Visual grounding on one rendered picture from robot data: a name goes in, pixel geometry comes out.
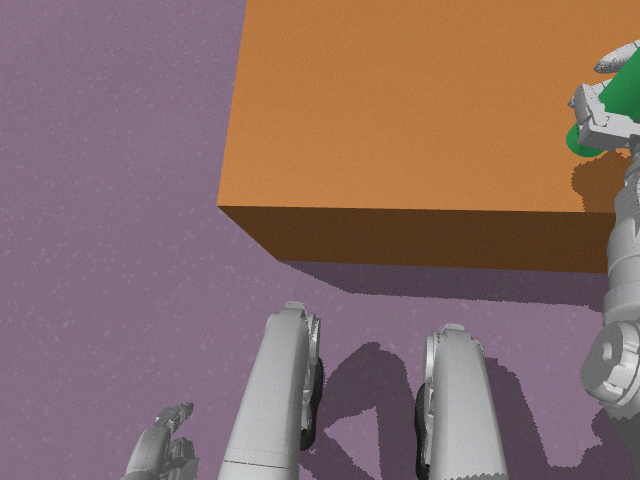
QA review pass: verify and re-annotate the right robot arm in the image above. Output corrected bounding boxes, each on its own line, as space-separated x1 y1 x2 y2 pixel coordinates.
581 159 640 480

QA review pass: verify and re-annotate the right robot hand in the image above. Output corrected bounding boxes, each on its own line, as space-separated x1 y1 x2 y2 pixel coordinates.
568 39 640 164

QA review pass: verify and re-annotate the left robot hand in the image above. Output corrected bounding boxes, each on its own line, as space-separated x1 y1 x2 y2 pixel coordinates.
125 402 200 480

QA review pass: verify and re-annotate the right robot foot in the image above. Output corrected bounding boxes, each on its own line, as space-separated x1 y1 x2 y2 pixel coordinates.
414 383 430 480

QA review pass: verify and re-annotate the left robot foot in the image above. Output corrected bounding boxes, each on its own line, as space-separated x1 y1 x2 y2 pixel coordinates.
300 357 323 451

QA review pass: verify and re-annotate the can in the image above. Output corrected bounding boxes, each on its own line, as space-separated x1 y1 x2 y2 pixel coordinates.
566 47 640 157

